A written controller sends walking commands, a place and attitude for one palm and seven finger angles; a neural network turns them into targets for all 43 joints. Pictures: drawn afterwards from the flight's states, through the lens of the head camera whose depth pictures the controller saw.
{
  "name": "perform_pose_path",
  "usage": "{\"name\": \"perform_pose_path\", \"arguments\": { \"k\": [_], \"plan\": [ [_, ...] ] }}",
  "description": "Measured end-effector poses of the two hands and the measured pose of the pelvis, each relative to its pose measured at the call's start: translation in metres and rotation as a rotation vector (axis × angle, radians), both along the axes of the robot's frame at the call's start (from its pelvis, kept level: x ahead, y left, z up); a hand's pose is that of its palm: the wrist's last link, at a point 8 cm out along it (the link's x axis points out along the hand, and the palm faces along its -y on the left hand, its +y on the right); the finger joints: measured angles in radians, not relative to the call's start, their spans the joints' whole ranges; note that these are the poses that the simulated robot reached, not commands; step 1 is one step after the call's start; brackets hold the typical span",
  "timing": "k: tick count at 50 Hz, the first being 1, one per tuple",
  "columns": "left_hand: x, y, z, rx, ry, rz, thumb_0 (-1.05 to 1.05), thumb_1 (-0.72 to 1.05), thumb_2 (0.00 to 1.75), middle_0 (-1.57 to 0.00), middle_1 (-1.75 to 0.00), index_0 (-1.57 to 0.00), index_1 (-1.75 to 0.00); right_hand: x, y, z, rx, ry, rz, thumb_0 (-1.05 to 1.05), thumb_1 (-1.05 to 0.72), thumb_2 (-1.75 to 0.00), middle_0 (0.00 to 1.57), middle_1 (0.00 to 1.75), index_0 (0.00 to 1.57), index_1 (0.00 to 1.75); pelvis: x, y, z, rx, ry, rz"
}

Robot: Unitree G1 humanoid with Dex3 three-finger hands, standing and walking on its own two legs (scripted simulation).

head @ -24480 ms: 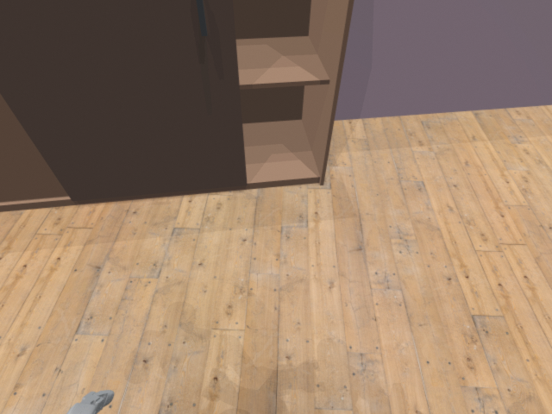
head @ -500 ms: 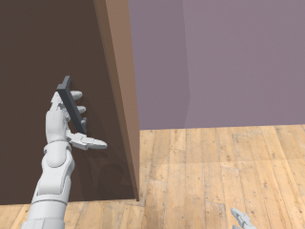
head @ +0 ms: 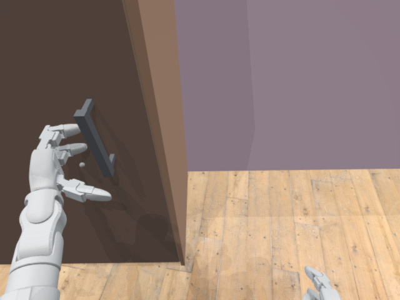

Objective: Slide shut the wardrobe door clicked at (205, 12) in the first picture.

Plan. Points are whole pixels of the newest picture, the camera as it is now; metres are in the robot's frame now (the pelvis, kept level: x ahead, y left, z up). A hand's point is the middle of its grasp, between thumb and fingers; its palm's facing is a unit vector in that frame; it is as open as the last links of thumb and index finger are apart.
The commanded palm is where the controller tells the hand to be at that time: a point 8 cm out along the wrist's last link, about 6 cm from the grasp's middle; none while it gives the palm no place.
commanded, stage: slip the hand off the handle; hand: left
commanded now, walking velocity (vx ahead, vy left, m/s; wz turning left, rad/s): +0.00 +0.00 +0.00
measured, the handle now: (99, 140) +0.38 +0.24 +0.13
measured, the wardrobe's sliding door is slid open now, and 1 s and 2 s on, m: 0.00 0.00 0.00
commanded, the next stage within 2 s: draw the hand back to the body in 0.82 s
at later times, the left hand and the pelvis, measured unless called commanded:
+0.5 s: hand (49, 196) +0.25 +0.29 +0.11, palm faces +0.40 -0.90 -0.16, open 14.7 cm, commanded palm +0.22 +0.33 +0.12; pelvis -0.01 +0.01 +0.00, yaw +0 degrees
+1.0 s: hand (34, 228) +0.20 +0.29 +0.11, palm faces +0.37 -0.92 -0.14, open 14.7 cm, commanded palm +0.16 +0.32 +0.13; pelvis -0.01 +0.01 -0.01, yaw +2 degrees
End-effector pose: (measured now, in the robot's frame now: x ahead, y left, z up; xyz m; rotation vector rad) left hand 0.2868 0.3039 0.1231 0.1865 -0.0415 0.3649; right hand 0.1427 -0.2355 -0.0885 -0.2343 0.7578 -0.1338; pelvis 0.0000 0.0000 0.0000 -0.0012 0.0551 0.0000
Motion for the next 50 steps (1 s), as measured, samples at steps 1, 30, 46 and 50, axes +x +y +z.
{"name": "perform_pose_path", "arguments": {
  "k": [1, 30, 46, 50],
  "plan": [
    [0.0, 0.003, -0.002, -0.005, 0.006, 0.007, -0.01, -0.55, 0.2, -0.26, -1.15, -0.25, -1.15, -0.003, -0.001, -0.001, -0.003, 0.008, -0.004, 0.01, -0.9, -0.9, 0.2, 0.3, 0.2, 0.3, -0.001, 0.0, 0.0, 0.0, 0.002, 0.0],
    [-0.09, 0.03, -0.004, 0.012, -0.061, 0.032, -0.01, -0.56, 0.2, -0.26, -1.15, -0.25, -1.15, 0.017, 0.02, 0.014, -0.012, -0.123, 0.065, 0.01, -0.9, -0.9, 0.2, 0.3, 0.2, 0.3, -0.013, 0.01, -0.006, -0.013, -0.016, 0.013],
    [-0.128, 0.024, -0.005, 0.022, -0.015, 0.034, -0.01, -0.55, 0.2, -0.26, -1.15, -0.25, -1.15, 0.023, 0.033, 0.016, 0.017, -0.173, 0.112, 0.01, -0.9, -0.9, 0.2, 0.3, 0.2, 0.3, -0.013, 0.009, -0.006, -0.014, -0.026, 0.019],
    [-0.129, 0.023, -0.003, -0.022, -0.044, 0.0, -0.01, -0.55, 0.2, -0.26, -1.15, -0.25, -1.15, 0.018, 0.028, 0.011, 0.003, -0.151, 0.114, 0.01, -0.9, -0.9, 0.2, 0.3, 0.2, 0.3, -0.015, 0.007, -0.007, -0.018, -0.031, 0.033]
  ]
}}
